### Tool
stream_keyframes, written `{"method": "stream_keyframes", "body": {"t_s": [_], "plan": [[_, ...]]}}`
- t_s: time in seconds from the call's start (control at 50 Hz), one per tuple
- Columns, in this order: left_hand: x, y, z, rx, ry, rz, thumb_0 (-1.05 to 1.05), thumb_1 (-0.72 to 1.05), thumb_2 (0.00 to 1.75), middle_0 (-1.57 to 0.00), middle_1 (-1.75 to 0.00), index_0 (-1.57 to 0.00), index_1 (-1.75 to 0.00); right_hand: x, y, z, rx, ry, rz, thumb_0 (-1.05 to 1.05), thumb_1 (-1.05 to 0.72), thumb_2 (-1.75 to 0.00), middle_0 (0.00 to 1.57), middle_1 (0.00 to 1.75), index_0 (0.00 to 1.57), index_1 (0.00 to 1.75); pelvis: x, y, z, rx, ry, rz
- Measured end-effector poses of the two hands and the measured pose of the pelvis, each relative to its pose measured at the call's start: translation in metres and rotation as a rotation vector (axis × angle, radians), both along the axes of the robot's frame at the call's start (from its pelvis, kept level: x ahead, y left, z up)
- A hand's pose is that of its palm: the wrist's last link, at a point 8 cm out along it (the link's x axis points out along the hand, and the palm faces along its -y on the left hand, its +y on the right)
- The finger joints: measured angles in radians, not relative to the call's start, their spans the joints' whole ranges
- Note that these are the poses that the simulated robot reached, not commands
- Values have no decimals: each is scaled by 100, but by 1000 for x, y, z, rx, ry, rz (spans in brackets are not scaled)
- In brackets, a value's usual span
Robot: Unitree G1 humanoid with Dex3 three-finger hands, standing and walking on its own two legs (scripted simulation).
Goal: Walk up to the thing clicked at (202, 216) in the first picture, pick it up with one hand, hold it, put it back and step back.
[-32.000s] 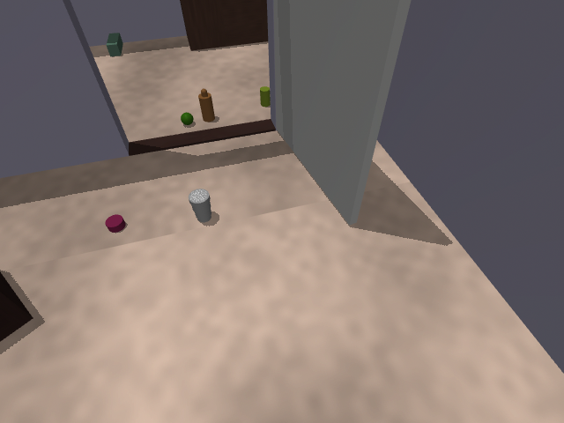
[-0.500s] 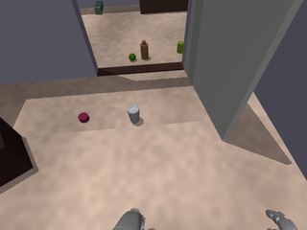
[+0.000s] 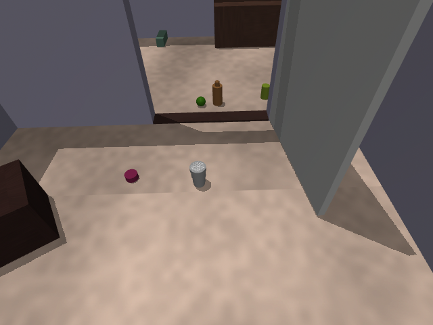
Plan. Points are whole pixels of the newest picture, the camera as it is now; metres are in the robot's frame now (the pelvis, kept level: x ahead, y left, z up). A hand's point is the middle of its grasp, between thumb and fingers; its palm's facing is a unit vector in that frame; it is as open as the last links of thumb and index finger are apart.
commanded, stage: step back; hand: left
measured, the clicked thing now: (198, 175) +1.05 +0.16 -0.69
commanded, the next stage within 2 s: stand in 0.58 s
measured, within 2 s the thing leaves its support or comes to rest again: neither
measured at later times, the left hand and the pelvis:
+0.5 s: hand out of the picture +0.11 +0.29 -0.15, palm faces +0.04 -0.93 -0.36, open 7.4 cm; pelvis +0.04 +0.03 +0.01, yaw +1 degrees
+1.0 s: hand out of the picture +0.11 +0.27 -0.13, palm faces +0.00 -0.94 -0.34, open 7.4 cm; pelvis +0.02 +0.02 +0.02, yaw +0 degrees
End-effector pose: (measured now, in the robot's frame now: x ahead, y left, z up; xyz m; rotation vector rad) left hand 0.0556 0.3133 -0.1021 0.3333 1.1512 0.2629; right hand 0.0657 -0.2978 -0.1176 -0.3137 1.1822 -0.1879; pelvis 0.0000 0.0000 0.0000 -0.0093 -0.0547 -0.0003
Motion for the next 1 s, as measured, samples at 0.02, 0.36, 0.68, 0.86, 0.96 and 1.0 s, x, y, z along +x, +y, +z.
{"method": "stream_keyframes", "body": {"t_s": [0.02, 0.36, 0.68, 0.86, 0.96, 1.0], "plan": [[-1, -2, 1, -3, -4, 7, 1, 91, 90, -20, -30, -20, -30, 3, -1, 1, -3, 2, 6, 0, -90, -90, 20, 30, 21, 30, 1, 0, 1, 5, 0, 3], [23, 23, -12, -41, 48, 39, 1, 91, 90, -20, -30, -20, -30, 58, 30, 13, -23, -6, 44, 0, -91, -90, 20, 30, 20, 30, 30, 26, 4, -3, 12, 24], [68, 19, 3, -39, 3, 2, 1, 91, 90, -20, -30, -20, -30, 101, 45, 20, 17, -79, 41, 0, -90, -90, 20, 30, 20, 30, 40, 30, 15, 7, 8, 12], [62, 8, 5, -57, 17, -20, 1, 91, 90, -20, -30, -20, -30, 75, 34, 23, 9, -46, 14, 0, -90, -90, 20, 30, 20, 30, 32, 26, 19, 9, -3, 9], [51, 5, 5, -58, 34, -24, 1, 91, 90, -20, -30, -20, -30, 54, 28, 21, 6, -15, -3, 0, -91, -90, 20, 30, 20, 30, 25, 24, 20, 9, -8, 8], [46, 4, 5, -58, 42, -24, 1, 91, 90, -20, -30, -20, -30, 45, 26, 21, 6, 0, -9, 0, -91, -90, 20, 30, 20, 30, 23, 23, 21, 8, -8, 8]]}}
